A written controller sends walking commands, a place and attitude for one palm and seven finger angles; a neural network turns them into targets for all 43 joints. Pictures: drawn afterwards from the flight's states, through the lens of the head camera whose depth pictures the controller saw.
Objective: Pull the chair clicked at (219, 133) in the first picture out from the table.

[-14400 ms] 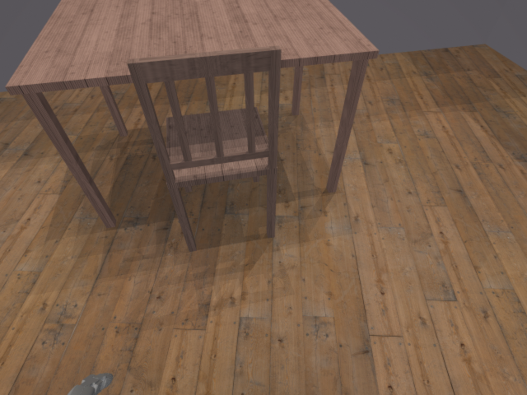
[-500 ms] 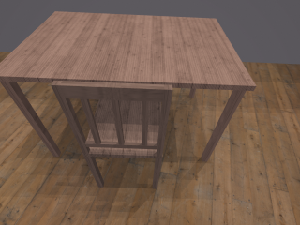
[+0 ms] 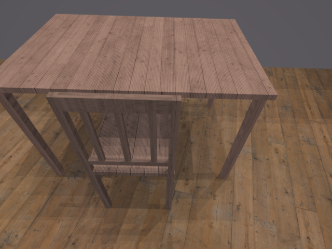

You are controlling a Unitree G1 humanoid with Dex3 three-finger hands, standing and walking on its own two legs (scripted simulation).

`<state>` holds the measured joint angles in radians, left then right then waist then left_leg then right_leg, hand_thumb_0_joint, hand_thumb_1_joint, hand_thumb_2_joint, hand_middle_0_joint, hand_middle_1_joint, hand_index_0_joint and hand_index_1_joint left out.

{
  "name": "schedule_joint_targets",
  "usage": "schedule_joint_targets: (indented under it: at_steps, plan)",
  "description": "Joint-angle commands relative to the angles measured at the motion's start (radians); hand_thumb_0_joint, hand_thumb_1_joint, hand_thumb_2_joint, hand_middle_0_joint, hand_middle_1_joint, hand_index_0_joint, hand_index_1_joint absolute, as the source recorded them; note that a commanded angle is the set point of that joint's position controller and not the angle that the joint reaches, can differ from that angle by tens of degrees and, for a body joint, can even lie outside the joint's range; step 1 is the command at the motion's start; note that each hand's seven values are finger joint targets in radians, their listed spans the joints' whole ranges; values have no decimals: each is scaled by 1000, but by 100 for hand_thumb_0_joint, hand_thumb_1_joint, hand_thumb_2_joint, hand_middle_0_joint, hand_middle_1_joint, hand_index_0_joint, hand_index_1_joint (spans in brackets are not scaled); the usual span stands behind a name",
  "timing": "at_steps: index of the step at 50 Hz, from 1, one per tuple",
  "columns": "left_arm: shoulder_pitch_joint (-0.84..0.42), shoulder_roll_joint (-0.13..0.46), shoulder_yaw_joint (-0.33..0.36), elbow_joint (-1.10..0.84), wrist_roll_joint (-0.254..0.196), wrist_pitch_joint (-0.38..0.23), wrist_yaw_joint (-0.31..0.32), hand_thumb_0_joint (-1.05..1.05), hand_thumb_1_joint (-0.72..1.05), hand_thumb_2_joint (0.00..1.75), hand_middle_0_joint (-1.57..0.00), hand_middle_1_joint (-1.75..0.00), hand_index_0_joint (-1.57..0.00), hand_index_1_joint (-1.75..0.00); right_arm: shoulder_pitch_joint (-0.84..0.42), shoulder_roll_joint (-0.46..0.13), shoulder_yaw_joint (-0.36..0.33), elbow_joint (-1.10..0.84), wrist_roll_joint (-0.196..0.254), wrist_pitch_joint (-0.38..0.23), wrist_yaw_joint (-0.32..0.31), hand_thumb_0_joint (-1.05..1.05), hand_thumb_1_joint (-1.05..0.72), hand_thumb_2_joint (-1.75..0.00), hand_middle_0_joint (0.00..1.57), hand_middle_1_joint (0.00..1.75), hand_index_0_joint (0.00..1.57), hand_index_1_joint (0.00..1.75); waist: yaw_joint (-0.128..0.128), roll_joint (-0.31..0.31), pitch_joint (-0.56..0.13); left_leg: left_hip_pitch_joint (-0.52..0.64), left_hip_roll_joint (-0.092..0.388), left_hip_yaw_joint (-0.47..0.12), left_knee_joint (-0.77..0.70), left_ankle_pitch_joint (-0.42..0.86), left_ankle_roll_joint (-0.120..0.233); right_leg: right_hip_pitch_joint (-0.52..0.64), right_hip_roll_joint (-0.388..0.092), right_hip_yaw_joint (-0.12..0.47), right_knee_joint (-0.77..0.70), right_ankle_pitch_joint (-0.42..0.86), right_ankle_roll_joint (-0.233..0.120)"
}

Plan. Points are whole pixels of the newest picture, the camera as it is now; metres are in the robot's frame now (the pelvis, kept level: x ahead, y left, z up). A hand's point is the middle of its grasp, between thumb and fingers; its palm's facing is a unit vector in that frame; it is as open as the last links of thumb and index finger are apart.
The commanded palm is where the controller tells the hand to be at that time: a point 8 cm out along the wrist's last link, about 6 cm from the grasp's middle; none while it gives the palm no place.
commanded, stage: look again from close up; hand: left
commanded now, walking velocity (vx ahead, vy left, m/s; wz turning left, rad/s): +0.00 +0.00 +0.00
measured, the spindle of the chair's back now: (123, 138) +0.50 +0.18 -0.10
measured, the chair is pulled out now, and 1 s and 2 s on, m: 0.00 0.00 0.00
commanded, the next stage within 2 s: shuffle to correct the standing spot in 1.50 s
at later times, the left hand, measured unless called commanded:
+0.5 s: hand out of the picture -0.03 +0.14 -0.18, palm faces +0.04 -0.99 -0.15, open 7.3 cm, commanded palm none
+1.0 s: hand out of the picture -0.01 +0.15 -0.17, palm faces +0.04 -0.98 -0.18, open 7.3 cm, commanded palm none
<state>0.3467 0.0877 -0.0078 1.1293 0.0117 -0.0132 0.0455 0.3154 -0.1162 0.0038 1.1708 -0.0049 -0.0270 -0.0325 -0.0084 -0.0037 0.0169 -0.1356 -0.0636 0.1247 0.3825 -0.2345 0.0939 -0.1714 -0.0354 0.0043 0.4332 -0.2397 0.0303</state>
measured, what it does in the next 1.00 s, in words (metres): stands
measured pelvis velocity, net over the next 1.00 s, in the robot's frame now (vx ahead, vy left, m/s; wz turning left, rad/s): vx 0.01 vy -0.02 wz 0.01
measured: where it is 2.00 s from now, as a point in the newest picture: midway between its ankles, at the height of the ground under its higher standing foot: outside the picture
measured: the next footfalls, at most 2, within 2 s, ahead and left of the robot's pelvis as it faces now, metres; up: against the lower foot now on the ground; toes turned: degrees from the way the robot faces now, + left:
none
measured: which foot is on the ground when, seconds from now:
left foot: down 0.00-1.00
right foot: down 0.00-1.00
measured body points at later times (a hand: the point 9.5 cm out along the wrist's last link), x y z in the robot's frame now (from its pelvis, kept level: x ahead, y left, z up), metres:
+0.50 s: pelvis +0.00 -0.01 +0.00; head +0.01 -0.01 +0.45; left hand -0.03 +0.19 -0.16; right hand -0.02 -0.22 -0.16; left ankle -0.01 +0.05 -0.74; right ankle +0.00 -0.14 -0.74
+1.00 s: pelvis +0.01 -0.02 +0.00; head +0.02 -0.02 +0.45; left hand -0.01 +0.20 -0.16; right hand +0.00 -0.24 -0.16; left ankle -0.01 +0.05 -0.74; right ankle +0.00 -0.14 -0.74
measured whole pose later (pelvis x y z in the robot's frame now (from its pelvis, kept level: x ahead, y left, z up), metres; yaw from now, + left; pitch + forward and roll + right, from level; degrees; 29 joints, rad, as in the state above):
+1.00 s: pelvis +0.01 -0.02 +0.00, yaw +0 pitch -1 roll +0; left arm 0.31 0.14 0.00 1.13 0.01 -0.02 0.03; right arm 0.27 -0.15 0.01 1.17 -0.01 -0.03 -0.03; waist 0.00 0.00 0.03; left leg -0.13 -0.04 0.11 0.35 -0.22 0.07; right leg -0.16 -0.01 -0.01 0.40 -0.23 0.00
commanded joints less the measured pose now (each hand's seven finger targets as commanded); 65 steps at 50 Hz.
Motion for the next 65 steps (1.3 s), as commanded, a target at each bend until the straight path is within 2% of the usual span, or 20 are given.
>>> schedule_joint_targets:
  at_steps: [1, 16, 27, 36, 43, 49, 58, 65]
  plan:
    - [100, 85, 13, -9, 4, -7, 9, 0, 90, 90, -20, -30, -20, -30, 79, -86, -14, -15, 0, -9, -10, 0, -90, -90, 20, 30, 20, 30, 4, -12, 74, -14, 174, -170, -97, 129, -47, -64, -70, 60, -62, 125, -44]
    - [95, 95, 12, -10, 4, -11, 6, 0, 90, 90, -20, -30, -20, -30, 65, -92, -14, -16, 0, -7, -8, 0, -90, -90, 20, 30, 20, 30, 5, -8, 83, -16, 176, -170, -106, 88, -51, -73, -68, 70, -83, 102, -48]
    - [91, 109, 15, -8, 5, -14, 5, 0, 90, 90, -20, -30, -20, -30, 60, -103, -14, -16, -1, -11, -9, 0, -90, -90, 20, 30, 20, 30, 7, -9, 63, 0, 177, -171, -100, 133, -51, -58, -71, 69, -86, 126, -50]
    - [77, 120, 15, -8, 5, -12, 2, 0, 90, 90, -20, -30, -20, -30, 46, -115, -14, -18, -1, -8, -7, 0, -90, -90, 20, 30, 20, 30, 8, 2, 91, -21, 178, -180, -122, 61, -54, -71, -67, 68, -94, 80, -50]
    - [56, 141, 21, -12, 6, -16, 1, 0, 90, 90, -20, -30, -20, -30, 35, -137, -16, -21, -1, -15, -9, 0, -90, -90, 20, 30, 20, 30, 7, -8, 58, 9, 184, -177, -108, 152, -52, -50, -70, 69, -89, 128, -51]
    - [38, 158, 25, -15, 6, -17, -2, 0, 90, 90, -20, -30, -20, -30, 12, -154, -17, -24, -2, -14, -8, 0, -90, -90, 20, 30, 20, 30, 9, -8, 62, 4, 183, -182, -113, 136, -53, -46, -71, 71, -98, 116, -53]
    - [4, 195, 29, -20, 5, -22, -6, 0, 90, 90, -20, -30, -20, -30, -25, -189, -20, -30, -3, -18, -8, 0, -90, -90, 20, 30, 20, 30, 8, -11, 27, 36, 186, -183, -100, 212, -54, -18, -78, 74, -105, 175, -56]
    - [-23, 225, 31, -27, 4, -23, -9, 0, 90, 90, -20, -30, -20, -30, -61, -212, -21, -35, -1, -17, -6, 0, -90, -90, 20, 30, 20, 30, 11, -1, 35, 38, 188, -186, -108, 213, -55, -7, -81, 74, -123, 176, -56]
